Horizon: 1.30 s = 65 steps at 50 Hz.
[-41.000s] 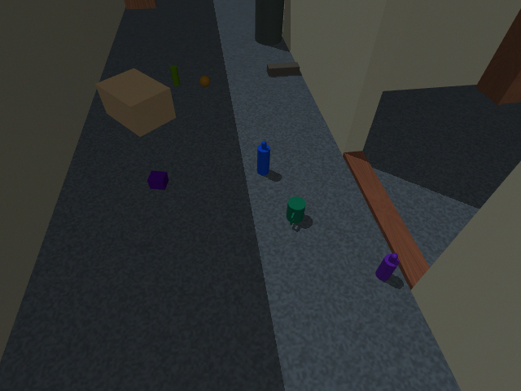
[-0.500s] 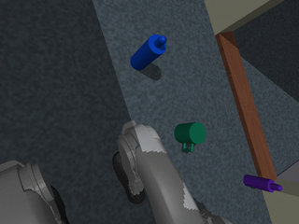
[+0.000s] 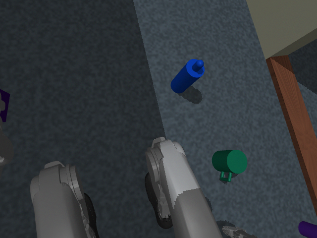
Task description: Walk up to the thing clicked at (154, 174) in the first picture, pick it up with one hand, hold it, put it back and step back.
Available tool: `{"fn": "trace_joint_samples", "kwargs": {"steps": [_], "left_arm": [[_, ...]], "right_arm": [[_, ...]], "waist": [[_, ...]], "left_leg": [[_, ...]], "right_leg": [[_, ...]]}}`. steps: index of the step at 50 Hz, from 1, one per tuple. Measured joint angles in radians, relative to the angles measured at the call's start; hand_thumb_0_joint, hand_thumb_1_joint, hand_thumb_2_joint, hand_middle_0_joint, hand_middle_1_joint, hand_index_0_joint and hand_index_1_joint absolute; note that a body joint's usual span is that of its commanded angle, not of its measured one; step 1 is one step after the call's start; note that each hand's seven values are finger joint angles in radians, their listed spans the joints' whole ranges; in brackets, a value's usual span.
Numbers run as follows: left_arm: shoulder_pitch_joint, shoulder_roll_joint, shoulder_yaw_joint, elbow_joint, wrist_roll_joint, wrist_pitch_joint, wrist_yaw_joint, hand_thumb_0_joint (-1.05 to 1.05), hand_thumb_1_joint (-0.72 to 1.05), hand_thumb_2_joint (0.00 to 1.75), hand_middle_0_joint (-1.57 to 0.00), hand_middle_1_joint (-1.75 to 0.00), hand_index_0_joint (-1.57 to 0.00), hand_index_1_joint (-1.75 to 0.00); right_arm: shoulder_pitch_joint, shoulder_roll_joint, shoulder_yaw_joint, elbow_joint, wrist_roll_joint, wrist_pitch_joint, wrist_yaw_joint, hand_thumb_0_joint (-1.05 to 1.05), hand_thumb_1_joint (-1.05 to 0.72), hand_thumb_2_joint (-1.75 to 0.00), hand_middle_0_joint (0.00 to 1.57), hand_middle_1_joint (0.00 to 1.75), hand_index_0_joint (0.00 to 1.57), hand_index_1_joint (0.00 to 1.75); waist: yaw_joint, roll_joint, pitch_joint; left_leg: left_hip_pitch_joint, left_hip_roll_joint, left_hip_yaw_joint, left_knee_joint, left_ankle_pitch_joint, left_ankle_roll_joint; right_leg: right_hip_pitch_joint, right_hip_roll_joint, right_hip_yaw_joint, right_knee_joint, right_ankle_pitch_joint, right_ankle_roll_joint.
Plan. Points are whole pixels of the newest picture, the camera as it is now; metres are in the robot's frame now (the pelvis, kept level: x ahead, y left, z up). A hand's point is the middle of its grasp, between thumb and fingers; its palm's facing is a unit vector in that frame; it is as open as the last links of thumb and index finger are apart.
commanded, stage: lift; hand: left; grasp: from above
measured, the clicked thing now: out of the picture +0.48 +0.33 -0.18
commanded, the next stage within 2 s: hold in 1.26 s
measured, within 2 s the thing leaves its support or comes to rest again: neither
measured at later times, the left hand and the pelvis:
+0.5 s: hand out of the picture +0.38 +0.29 +0.07, palm faces -0.09 -0.45 -0.89, open 11.3 cm; pelvis +0.01 -0.02 +0.15, yaw +6 degrees
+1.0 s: hand out of the picture +0.36 +0.26 +0.23, palm faces -0.09 -0.46 -0.88, open 11.1 cm; pelvis +0.04 -0.02 +0.29, yaw +7 degrees
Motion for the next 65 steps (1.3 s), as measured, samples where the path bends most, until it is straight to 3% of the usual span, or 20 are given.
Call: {"fn": "trace_joint_samples", "kwargs": {"steps": [6, 11, 16, 21, 24, 31, 39, 46, 58, 65], "left_arm": [[0.098, -0.117, -0.035, -0.094, -0.023, 0.041, -0.038, 0.01, -0.18, 0.73, -0.51, -0.75, -0.51, -0.8], [0.175, -0.188, -0.066, -0.117, -0.023, 0.075, -0.058, 0.01, -0.18, 0.74, -0.51, -0.75, -0.51, -0.8], [0.236, -0.229, -0.104, -0.134, -0.021, 0.1, -0.083, 0.01, -0.19, 0.75, -0.5, -0.77, -0.5, -0.82], [0.296, -0.277, -0.176, -0.17, -0.023, 0.112, -0.099, 0.0, -0.2, 0.78, -0.48, -0.8, -0.48, -0.85], [0.344, -0.317, -0.216, -0.21, -0.033, 0.12, -0.098, 0.0, -0.2, 0.79, -0.47, -0.81, -0.47, -0.86], [0.431, -0.4, -0.258, -0.27, -0.066, 0.145, -0.096, 0.0, -0.21, 0.83, -0.46, -0.81, -0.46, -0.86], [0.403, -0.43, -0.265, -0.17, -0.074, 0.166, -0.05, 0.01, -0.19, 0.78, -0.49, -0.76, -0.49, -0.82], [0.394, -0.452, -0.25, -0.15, -0.121, 0.187, -0.01, 0.01, -0.16, 0.71, -0.51, -0.72, -0.5, -0.78], [0.455, -0.502, -0.267, -0.241, -0.151, 0.218, -0.017, 0.01, -0.12, 0.64, -0.53, -0.68, -0.53, -0.74], [0.463, -0.517, -0.28, -0.238, -0.143, 0.252, -0.01, 0.02, -0.09, 0.61, -0.54, -0.63, -0.54, -0.69]], "right_arm": [[-0.013, 0.013, -0.053, 0.011, 0.035, 0.028, -0.035, 0.0, -0.91, -0.9, 0.2, 0.29, 0.2, 0.3], [-0.02, 0.023, -0.068, -0.01, 0.053, 0.041, -0.085, 0.01, -0.91, -0.9, 0.2, 0.29, 0.2, 0.3], [-0.021, 0.033, -0.06, -0.011, 0.057, 0.022, -0.139, 0.01, -0.9, -0.9, 0.2, 0.29, 0.2, 0.3], [-0.011, 0.035, -0.058, 0.006, 0.057, -0.001, -0.181, 0.01, -0.9, -0.9, 0.2, 0.29, 0.2, 0.3], [-0.002, 0.035, -0.058, 0.014, 0.063, -0.009, -0.204, 0.01, -0.9, -0.9, 0.2, 0.29, 0.2, 0.3], [0.007, 0.042, -0.056, 0.039, 0.078, -0.019, -0.247, 0.01, -0.89, -0.9, 0.2, 0.29, 0.2, 0.3], [0.022, 0.046, -0.069, 0.066, 0.077, -0.031, -0.26, 0.01, -0.89, -0.9, 0.2, 0.29, 0.2, 0.3], [0.032, 0.046, -0.081, 0.065, 0.058, -0.026, -0.241, 0.01, -0.88, -0.9, 0.2, 0.29, 0.2, 0.3], [0.03, 0.062, -0.084, 0.057, 0.043, 0.004, -0.215, 0.01, -0.88, -0.89, 0.2, 0.29, 0.2, 0.3], [0.031, 0.053, -0.087, 0.052, 0.045, 0.012, -0.21, 0.01, -0.88, -0.89, 0.2, 0.29, 0.2, 0.3]], "waist": [[0.055, 0.02, -0.083], [0.084, 0.03, -0.143], [0.098, 0.021, -0.179], [0.11, 0.01, -0.191], [0.115, 0.008, -0.192], [0.122, 0.001, -0.185], [0.123, 0.004, -0.178], [0.144, 0.016, -0.148], [0.167, 0.015, -0.102], [0.17, 0.008, -0.093]], "left_leg": [[0.07, 0.006, 0.042, -0.077, 0.006, 0.004], [0.17, 0.009, 0.072, -0.17, 0.015, 0.003], [0.292, 0.01, 0.086, -0.282, 0.031, -0.006], [0.425, 0.011, 0.09, -0.402, 0.053, -0.016], [0.513, 0.014, 0.091, -0.482, 0.068, -0.021], [0.752, 0.024, 0.101, -0.693, 0.113, -0.027], [0.975, 0.031, 0.111, -0.889, 0.16, -0.03], [1.104, 0.03, 0.126, -1.014, 0.198, -0.029], [1.278, 0.025, 0.151, -1.191, 0.256, -0.02], [1.395, 0.023, 0.162, -1.279, 0.277, -0.016]], "right_leg": [[0.051, -0.003, 0.033, -0.053, 0.0, -0.003], [0.139, -0.008, 0.053, -0.126, 0.002, -0.01], [0.252, -0.013, 0.059, -0.222, 0.011, -0.023], [0.382, -0.016, 0.055, -0.334, 0.027, -0.036], [0.471, -0.016, 0.051, -0.412, 0.04, -0.042], [0.706, -0.01, 0.05, -0.62, 0.084, -0.052], [0.929, -0.005, 0.051, -0.815, 0.131, -0.058], [1.056, -0.007, 0.061, -0.937, 0.167, -0.055], [1.225, -0.013, 0.08, -1.112, 0.227, -0.046], [1.342, -0.015, 0.087, -1.202, 0.249, -0.042]]}}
